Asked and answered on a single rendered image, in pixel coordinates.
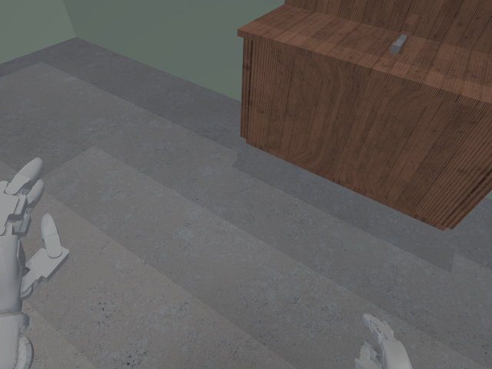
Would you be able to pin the counter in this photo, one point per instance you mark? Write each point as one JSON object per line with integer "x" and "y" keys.
{"x": 412, "y": 130}

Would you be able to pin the right robot hand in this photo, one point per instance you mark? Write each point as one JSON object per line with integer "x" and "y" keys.
{"x": 391, "y": 354}

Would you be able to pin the tap lever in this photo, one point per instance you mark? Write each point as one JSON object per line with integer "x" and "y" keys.
{"x": 396, "y": 46}

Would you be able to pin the robot left forearm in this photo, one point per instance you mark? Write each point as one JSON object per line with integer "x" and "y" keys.
{"x": 16, "y": 350}

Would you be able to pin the left robot hand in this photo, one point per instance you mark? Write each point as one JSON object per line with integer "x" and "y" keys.
{"x": 17, "y": 200}

